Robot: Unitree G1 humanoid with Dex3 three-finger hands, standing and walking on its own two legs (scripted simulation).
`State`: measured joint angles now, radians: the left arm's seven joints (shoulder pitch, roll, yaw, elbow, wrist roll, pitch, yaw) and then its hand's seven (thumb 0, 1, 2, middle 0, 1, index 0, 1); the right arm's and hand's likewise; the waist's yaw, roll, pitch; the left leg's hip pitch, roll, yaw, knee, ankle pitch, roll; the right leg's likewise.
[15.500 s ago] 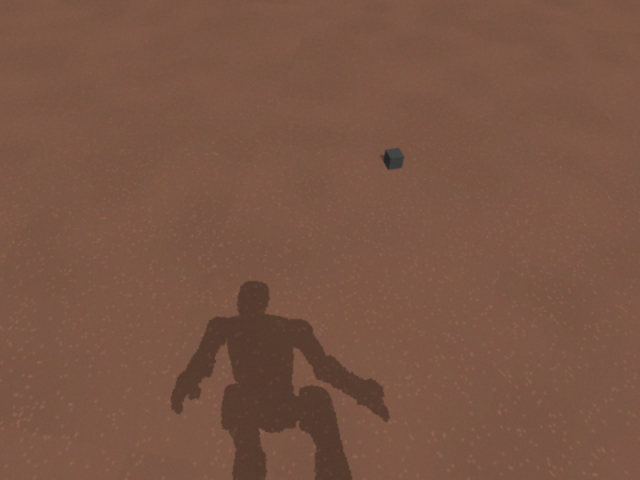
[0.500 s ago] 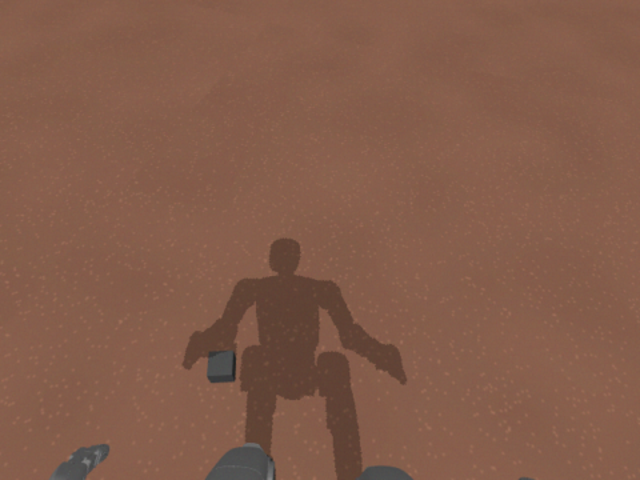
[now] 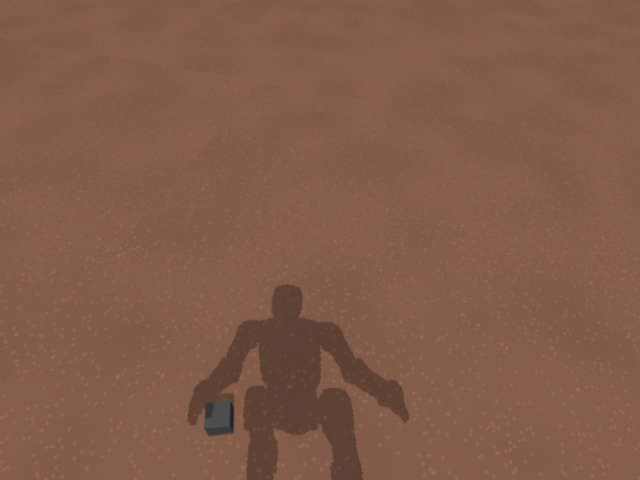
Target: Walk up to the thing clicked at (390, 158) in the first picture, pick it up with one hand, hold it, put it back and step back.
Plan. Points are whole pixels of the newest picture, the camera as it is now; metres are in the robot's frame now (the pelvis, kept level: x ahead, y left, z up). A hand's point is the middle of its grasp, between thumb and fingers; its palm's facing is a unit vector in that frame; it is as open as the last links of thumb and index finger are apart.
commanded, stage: stand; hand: left
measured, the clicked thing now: (219, 418) +0.42 +0.28 -0.74
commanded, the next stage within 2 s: walk up in 1.54 s
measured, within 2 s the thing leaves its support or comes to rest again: neither
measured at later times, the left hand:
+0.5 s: hand out of the picture +0.10 +0.26 -0.16, palm faces -0.05 -0.94 -0.33, open 7.4 cm
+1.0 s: hand out of the picture +0.08 +0.26 -0.16, palm faces -0.04 -0.94 -0.33, open 7.4 cm
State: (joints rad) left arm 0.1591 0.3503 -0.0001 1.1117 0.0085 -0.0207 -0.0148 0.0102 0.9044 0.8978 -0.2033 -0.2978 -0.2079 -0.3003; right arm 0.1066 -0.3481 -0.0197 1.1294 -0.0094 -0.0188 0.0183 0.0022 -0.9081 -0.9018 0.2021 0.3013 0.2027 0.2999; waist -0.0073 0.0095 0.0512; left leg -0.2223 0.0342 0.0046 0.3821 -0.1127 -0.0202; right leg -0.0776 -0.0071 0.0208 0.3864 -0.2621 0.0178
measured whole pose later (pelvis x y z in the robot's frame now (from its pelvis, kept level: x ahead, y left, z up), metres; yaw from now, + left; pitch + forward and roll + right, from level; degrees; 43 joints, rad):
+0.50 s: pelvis +0.01 +0.01 +0.00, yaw -1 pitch -2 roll +0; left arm 0.09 0.36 0.00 1.12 0.01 -0.01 -0.01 0.01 0.91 0.90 -0.20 -0.30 -0.21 -0.30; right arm 0.06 -0.34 -0.01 1.16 -0.01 -0.02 0.01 0.00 -0.91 -0.90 0.20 0.30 0.20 0.30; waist -0.01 -0.01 0.05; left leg -0.21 0.02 0.02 0.35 -0.12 -0.01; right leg -0.05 -0.02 0.03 0.32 -0.25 0.03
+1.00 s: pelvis +0.02 +0.01 +0.00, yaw +0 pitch -1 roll +0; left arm 0.13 0.35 0.00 1.12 0.01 -0.01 -0.01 0.01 0.91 0.90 -0.20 -0.30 -0.21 -0.30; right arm 0.06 -0.34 -0.01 1.17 -0.01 -0.01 0.01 0.00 -0.91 -0.90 0.20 0.30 0.20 0.30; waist 0.00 -0.02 0.05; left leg -0.20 0.01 0.02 0.34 -0.12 0.00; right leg -0.05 -0.04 0.03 0.32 -0.26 0.04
